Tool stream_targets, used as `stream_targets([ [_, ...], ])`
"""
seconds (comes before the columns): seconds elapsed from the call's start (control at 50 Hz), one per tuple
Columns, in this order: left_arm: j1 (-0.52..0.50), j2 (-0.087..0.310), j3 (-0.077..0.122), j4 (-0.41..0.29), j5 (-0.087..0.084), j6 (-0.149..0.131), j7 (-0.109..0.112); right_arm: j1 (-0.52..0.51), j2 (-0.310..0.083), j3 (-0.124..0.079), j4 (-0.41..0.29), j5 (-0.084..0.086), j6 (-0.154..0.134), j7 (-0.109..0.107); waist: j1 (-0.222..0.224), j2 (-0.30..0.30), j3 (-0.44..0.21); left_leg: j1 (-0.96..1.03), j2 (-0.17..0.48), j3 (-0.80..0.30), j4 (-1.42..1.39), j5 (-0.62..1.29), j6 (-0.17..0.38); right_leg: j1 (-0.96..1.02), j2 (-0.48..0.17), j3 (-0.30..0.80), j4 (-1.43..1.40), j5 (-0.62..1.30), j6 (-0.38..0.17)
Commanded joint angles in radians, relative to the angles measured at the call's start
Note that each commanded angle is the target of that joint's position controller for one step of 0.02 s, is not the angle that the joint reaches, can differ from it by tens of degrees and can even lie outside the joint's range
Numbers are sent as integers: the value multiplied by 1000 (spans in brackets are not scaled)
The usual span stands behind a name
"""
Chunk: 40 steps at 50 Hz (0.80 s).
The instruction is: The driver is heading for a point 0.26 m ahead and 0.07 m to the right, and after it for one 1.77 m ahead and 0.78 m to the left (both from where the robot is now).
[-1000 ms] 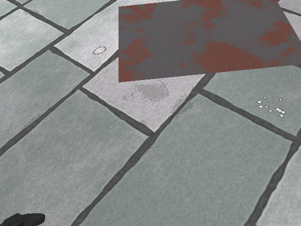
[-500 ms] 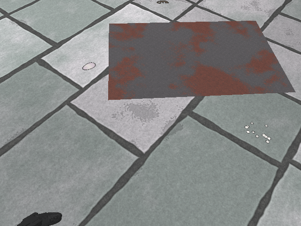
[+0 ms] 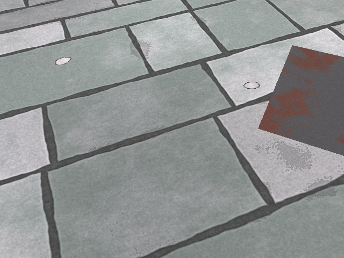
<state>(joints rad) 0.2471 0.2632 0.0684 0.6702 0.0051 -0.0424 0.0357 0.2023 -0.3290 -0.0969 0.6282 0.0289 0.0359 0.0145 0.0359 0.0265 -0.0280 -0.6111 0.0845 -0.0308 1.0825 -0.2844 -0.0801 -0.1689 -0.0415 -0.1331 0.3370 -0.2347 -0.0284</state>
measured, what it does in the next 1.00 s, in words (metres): walks ahead, turning left: left foot, then right foot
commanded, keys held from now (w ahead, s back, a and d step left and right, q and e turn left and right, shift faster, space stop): w+shift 0.06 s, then w+e+shift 0.04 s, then q+shift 0.74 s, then shift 0.14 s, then e+shift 0.02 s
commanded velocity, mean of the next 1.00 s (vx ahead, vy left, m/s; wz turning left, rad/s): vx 0.21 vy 0.00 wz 0.73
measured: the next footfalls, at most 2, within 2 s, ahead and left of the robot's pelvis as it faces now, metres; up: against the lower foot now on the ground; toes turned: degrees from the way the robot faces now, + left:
left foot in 0.20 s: +0.12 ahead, +0.19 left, +0.00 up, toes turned +7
right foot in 0.60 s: +0.39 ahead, +0.07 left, +0.00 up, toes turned +31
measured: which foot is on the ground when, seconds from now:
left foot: up 0.00-0.18, down 0.20-0.60, up 0.62-1.00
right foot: down 0.00-0.20, up 0.22-0.58, down 0.60-1.00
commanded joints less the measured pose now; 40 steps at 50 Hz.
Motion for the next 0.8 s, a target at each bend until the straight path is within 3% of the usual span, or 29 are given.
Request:
stream_targets([
  [0.02,32,186,56,-31,-7,-37,-12,-124,-29,8,-105,-1,-51,9,34,-137,26,-164,13,-6,-135,21,35,161,-281,278,-230,-280,-164],
  [0.06,34,193,58,-14,-14,-47,-23,-131,-18,17,-97,2,-66,15,26,-148,53,-76,6,22,-236,11,58,109,-271,219,-240,-241,-155],
  [0.08,70,160,40,7,51,-45,-48,-147,-33,20,-98,-103,-27,56,33,-149,54,36,-37,72,-344,-22,73,45,-236,141,-242,-292,-115],
  [0.1,76,165,42,23,52,-39,-56,-167,-29,20,-103,-96,-21,73,41,-209,72,132,-54,112,-410,-50,87,-21,-212,125,-238,-296,-105],
  [0.12,42,223,59,20,-38,-39,-49,-134,-11,19,-92,17,-58,44,11,-195,111,151,-47,89,-418,-65,97,-22,-235,156,-202,-182,-145],
  [0.14,34,230,58,30,-58,-34,-48,-97,-9,29,-82,22,-73,39,-21,-158,104,175,-47,100,-492,-57,117,8,-253,127,-158,-146,-142],
  [0.16,27,226,57,36,-57,-28,-48,-51,-16,26,-57,5,-78,34,-44,-131,86,273,-73,138,-572,22,134,-12,-252,91,-87,-45,-128],
  [0.18,36,212,51,40,-42,-26,-44,40,-60,2,-27,-6,-74,23,-84,-108,17,436,-116,152,-606,56,153,-47,-220,35,62,166,-92],
  [0.2,27,169,34,28,-19,-29,-39,177,-135,-33,-4,-9,-65,11,-147,-44,-87,642,-63,36,-611,102,182,-140,-151,-50,352,222,-22],
  [0.22,-11,80,6,-70,28,-47,-34,244,-308,-66,-15,-20,-61,-3,-122,286,-122,885,201,-477,-671,231,334,-570,8,-66,785,-247,87],
  [0.24,-32,116,9,-76,8,-74,-31,240,-280,-55,-42,-18,-78,5,-152,204,-187,904,288,-685,-764,294,454,-723,44,145,949,-368,99],
  [0.26,-55,161,18,-84,-25,-81,-37,204,-212,-34,-45,-21,-88,9,-134,164,-126,867,257,-549,-751,385,444,-765,-1,183,979,-309,84],
  [0.28,-59,175,18,-76,-17,-81,-38,155,-164,-23,-52,-13,-89,8,-103,121,-77,776,202,-434,-734,446,406,-736,-30,182,937,-236,72],
  [0.3,-60,181,22,-66,6,-75,-32,96,-145,-17,-64,-7,-80,4,-72,63,-42,674,167,-368,-740,495,371,-687,-49,184,875,-179,73],
  [0.32,-53,185,27,-61,17,-65,-31,43,-130,-9,-76,-12,-73,-3,-37,62,-20,572,138,-322,-755,555,351,-611,-57,191,811,-136,75],
  [0.36,-57,152,18,-51,20,-47,-32,-1,-146,-15,-82,-25,-67,-22,-3,62,-23,466,100,-278,-763,683,339,-517,-11,171,719,-72,91],
  [0.38,-71,136,12,-50,17,-41,-29,1,-155,-20,-76,-23,-63,-32,-1,58,-27,437,81,-257,-754,719,331,-487,14,166,649,-42,99],
  [0.44,-171,94,-10,-66,10,-36,-31,20,-164,-28,-59,5,-43,-54,-22,87,-53,372,18,-238,-700,684,271,-369,94,167,411,103,98],
  [0.5,-227,121,-3,-73,-5,-30,-45,32,-173,-35,-55,12,-19,-63,-32,109,-81,379,4,-326,-662,571,226,-270,140,205,260,149,92],
  [0.56,-204,164,17,-69,-7,-36,-46,1,-157,-33,-71,7,-11,-68,-12,136,-80,429,-11,-431,-592,475,190,-186,118,242,129,170,69],
  [0.58,-162,174,25,-61,-1,-42,-40,-27,-139,-26,-83,7,-13,-66,18,126,-96,411,-50,-422,-520,434,163,-84,86,234,34,274,43],
  [0.6,-92,217,36,-59,19,-41,-28,-15,-81,-7,-101,-5,-16,-63,30,41,-199,322,-113,-364,-325,251,121,146,-73,341,43,422,-25],
  [0.62,-108,244,33,-74,44,-24,-18,148,7,17,-99,-19,-19,-61,-66,-210,-288,70,-256,-232,-98,-431,68,414,-343,655,79,756,-189],
  [0.64,-95,207,35,-58,27,-8,-19,254,-105,-4,-82,-15,-22,-49,-93,-293,-328,12,-157,-178,83,-444,34,373,-459,809,62,610,-282],
  [0.66,-145,138,19,-85,18,-1,-10,191,-180,-30,-61,-1,-13,-47,-66,-213,-204,-23,-110,-151,156,-354,0,270,-376,669,49,512,-257],
  [0.68,-179,107,12,-91,16,8,-4,136,-201,-42,-61,3,0,-50,-54,-151,-130,-35,-83,-118,185,-275,-21,182,-299,517,39,421,-210],
  [0.7,-205,105,10,-96,15,18,1,110,-193,-45,-65,1,13,-55,-57,-123,-96,-31,-63,-98,200,-224,-29,113,-256,443,17,335,-185],
  [0.74,-225,127,17,-83,22,24,9,92,-133,-31,-86,4,28,-50,-62,-148,-39,13,-42,-36,179,-150,-29,-12,-206,304,-37,319,-184],
  [0.8,-198,142,29,-56,25,26,14,38,-78,-13,-122,-1,28,-45,-35,-174,-54,3,-6,-4,70,-118,-26,33,-235,226,-69,328,-214],
])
